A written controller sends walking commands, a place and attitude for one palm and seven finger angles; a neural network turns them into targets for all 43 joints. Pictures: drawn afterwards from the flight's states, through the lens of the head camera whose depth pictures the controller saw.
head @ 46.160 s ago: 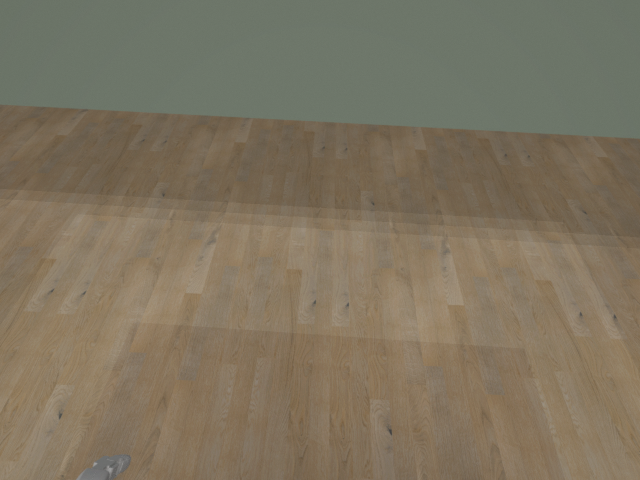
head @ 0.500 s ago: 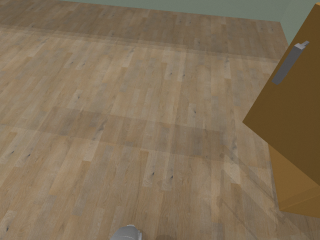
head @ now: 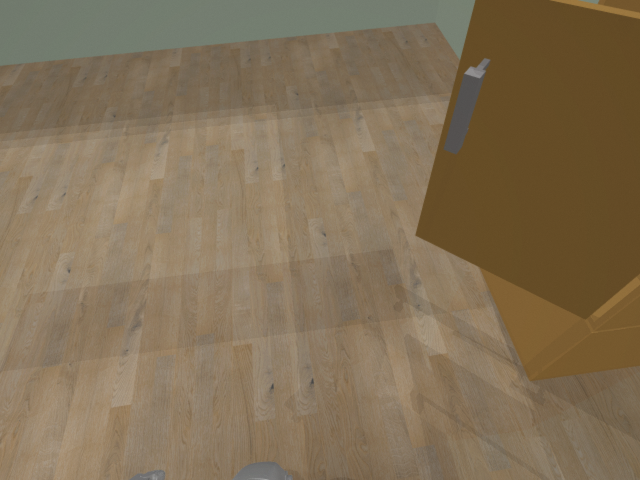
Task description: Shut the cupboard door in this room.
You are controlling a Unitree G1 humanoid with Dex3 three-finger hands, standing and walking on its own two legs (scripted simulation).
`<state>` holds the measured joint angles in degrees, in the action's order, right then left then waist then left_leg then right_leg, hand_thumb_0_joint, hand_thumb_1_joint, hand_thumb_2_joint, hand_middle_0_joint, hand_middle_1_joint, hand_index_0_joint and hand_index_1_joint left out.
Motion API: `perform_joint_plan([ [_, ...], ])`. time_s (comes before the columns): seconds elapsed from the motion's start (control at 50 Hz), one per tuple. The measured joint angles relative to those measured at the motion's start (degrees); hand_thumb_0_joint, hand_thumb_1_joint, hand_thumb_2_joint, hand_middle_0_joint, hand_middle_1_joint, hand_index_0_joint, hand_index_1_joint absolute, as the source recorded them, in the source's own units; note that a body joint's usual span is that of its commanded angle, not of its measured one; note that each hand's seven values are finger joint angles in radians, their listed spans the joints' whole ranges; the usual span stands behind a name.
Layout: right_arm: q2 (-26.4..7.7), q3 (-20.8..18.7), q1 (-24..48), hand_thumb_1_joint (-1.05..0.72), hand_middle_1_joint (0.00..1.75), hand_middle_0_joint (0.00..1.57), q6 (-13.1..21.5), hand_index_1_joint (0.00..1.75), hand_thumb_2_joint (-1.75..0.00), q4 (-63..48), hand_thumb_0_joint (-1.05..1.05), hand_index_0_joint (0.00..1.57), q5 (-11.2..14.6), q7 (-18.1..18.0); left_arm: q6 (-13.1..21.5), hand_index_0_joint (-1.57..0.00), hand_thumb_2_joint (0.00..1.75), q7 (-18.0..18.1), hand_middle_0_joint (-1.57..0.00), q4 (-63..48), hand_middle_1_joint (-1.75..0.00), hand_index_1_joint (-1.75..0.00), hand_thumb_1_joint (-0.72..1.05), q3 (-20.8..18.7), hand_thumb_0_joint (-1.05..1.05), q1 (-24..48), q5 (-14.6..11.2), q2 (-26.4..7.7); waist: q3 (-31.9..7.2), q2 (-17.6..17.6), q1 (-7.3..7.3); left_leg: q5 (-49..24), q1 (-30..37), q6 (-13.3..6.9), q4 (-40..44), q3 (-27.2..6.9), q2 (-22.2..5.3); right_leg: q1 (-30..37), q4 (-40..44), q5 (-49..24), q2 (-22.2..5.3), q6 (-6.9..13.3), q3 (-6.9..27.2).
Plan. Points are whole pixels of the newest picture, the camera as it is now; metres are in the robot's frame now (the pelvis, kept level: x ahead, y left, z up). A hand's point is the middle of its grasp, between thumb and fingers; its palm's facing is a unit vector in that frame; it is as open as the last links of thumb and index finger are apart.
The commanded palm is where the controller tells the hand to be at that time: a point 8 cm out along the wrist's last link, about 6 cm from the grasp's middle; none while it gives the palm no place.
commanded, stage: turn to face it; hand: left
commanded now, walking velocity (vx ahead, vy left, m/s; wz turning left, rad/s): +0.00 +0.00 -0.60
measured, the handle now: (468, 107) +0.68 -0.20 +0.07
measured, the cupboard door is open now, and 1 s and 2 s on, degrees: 47 47 47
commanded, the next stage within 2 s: take the last steps up to it in 0.82 s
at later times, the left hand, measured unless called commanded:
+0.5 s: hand (181, 430) +0.19 +0.23 -0.15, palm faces -0.26 -0.94 -0.20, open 7.4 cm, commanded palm none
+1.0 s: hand (217, 431) +0.20 +0.19 -0.17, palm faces -0.43 -0.88 -0.19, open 7.4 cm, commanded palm none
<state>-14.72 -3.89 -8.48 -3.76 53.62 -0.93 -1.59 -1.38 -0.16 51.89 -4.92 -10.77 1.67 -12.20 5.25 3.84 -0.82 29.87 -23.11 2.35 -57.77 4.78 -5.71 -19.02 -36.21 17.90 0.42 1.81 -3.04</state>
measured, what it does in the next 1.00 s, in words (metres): steps on the spot, turning right: left foot, then right foot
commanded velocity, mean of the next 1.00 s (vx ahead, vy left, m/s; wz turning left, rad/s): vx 0.03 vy -0.01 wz -0.41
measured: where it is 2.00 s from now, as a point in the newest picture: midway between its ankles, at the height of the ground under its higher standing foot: outside the picture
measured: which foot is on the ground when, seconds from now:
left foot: up 0.00-0.24, down 0.26-0.66, up 0.68-0.98, down 1.00-1.00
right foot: down 0.00-0.26, up 0.28-0.64, down 0.66-1.00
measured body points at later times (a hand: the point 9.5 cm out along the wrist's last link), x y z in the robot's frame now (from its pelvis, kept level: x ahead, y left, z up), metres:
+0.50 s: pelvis +0.03 +0.06 +0.02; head +0.09 +0.07 +0.47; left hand +0.21 +0.28 -0.13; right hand +0.01 -0.20 -0.11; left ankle +0.06 +0.16 -0.72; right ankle -0.03 -0.08 -0.65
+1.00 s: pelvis +0.05 +0.05 +0.00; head +0.08 +0.05 +0.45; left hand +0.22 +0.23 -0.15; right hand -0.02 -0.20 -0.13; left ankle +0.12 +0.14 -0.72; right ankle -0.03 -0.06 -0.72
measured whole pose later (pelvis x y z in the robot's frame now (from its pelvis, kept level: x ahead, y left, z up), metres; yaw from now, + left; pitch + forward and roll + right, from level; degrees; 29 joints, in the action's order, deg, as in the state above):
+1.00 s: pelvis +0.05 +0.05 +0.00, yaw -27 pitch +0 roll -2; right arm -11.9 -1.6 -13.2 -1.6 54.1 -0.9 -1.1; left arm -2.6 0.2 53.9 -3.0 -12.3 1.3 -11.1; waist 2.8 -0.1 0.9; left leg 17.4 -18.7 2.4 -35.6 2.6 -3.1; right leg -12.9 -31.5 19.0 0.8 -0.8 0.7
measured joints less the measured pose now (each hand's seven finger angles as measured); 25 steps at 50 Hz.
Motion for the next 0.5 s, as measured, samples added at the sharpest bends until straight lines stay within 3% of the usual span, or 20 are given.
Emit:
perform_joint_plan([
  [0.04,-0.4,0.0,0.3,-0.91,0.3,0.2,0.0,0.29,-0.9,-0.3,0.0,0.2,0.0,0.0,-0.1,-0.2,0.9,0.4,-0.2,-0.6,-0.3,-0.3,0.91,0.2,0.01,0.1,-0.1,-0.2,0.5,-0.6,0.17,-2.0,-2.9,0.5,-4.6,-1.4,1.3,0.6,2.6,-1.8,0.2,-0.5,1.4],
  [0.1,-0.1,0.4,0.4,-0.91,0.29,0.2,0.3,0.29,-0.9,-1.1,0.0,0.2,0.1,0.3,-0.4,-0.2,0.9,0.7,-0.2,-0.8,-0.3,-0.3,0.91,0.5,0.01,0.1,-0.1,-0.7,0.8,-2.4,0.4,-4.4,-4.3,1.2,-2.5,-2.5,2.1,1.5,5.7,-3.6,0.4,-0.7,3.5],
  [0.18,0.5,0.9,0.3,-0.91,0.29,0.2,0.6,0.29,-0.9,-2.1,0.01,0.2,0.3,0.4,-0.9,-0.21,0.9,0.4,-0.2,-0.9,-0.3,-0.3,0.91,0.8,0.01,-0.1,0.0,-1.2,0.5,-4.0,0.43,-5.5,-2.4,1.5,6.8,-3.5,2.6,1.8,6.5,-3.9,0.8,-1.7,6.2],
  [0.24,1.0,1.5,-0.3,-0.91,0.3,0.2,1.6,0.29,-0.9,-2.8,0.01,0.2,0.6,0.4,-1.6,-0.21,0.9,0.1,-0.2,-0.7,-0.3,-0.3,0.91,0.7,0.01,-0.2,-0.1,-1.5,-0.1,-4.9,0.54,-10.3,2.1,1.2,19.1,-3.5,3.1,0.9,4.3,-2.7,1.2,-3.0,8.2],
  [0.28,1.5,2.0,-1.1,-0.91,0.3,0.2,2.6,0.29,-0.9,-3.1,0.0,0.2,0.2,0.3,-2.4,-0.21,0.9,-0.1,-0.2,-0.5,-0.3,-0.3,0.91,0.5,0.01,0.2,-0.6,-2.0,-0.6,-5.6,0.82,-12.9,3.5,-0.9,22.7,-2.9,3.2,-1.3,-0.8,2.4,1.5,-3.5,9.0],
  [0.32,2.4,2.8,-1.8,-0.91,0.3,0.2,3.0,0.29,-0.9,-3.2,0.0,0.2,-0.4,0.2,-3.2,-0.21,0.9,-0.4,-0.2,-0.3,-0.3,-0.3,0.91,0.2,0.01,0.9,-0.6,-2.5,-0.2,-6.2,0.7,-12.3,4.3,-2.7,22.3,-1.3,2.6,-4.7,-12.0,9.4,2.0,-3.5,7.9],
  [0.38,3.3,3.6,-3.5,-0.9,0.3,0.21,3.0,0.29,-0.9,-3.3,0.0,0.21,-0.9,0.0,-3.4,-0.2,0.9,-1.3,-0.2,-0.5,-0.3,-0.3,0.91,-0.3,0.01,1.7,-0.3,-3.1,-0.1,-5.7,1.0,-13.4,6.6,-3.3,25.7,0.2,1.2,-8.5,-25.0,9.9,1.7,-4.3,4.5],
  [0.44,3.6,3.8,-4.8,-0.9,0.3,0.21,2.9,0.3,-0.9,-2.7,0.0,0.21,-1.0,-0.1,-3.4,-0.2,0.9,-1.8,-0.2,-1.3,-0.3,-0.3,0.91,-0.5,0.01,2.3,-0.5,-3.2,0.0,-4.8,0.88,-14.8,8.5,-3.3,29.0,2.0,0.0,-9.0,-27.0,7.8,0.4,-5.2,2.4],
  [0.5,3.5,3.4,-5.6,-0.9,0.3,0.21,3.0,0.3,-0.9,-2.1,0.0,0.21,-0.9,-0.2,-3.5,-0.2,0.9,-2.0,-0.2,-1.6,-0.3,-0.3,0.91,-0.5,0.01,2.7,-0.5,-3.1,0.0,-4.0,1.17,-15.0,9.5,-3.2,30.2,4.2,-0.9,-7.3,-22.0,7.0,-0.9,-5.4,1.2],
])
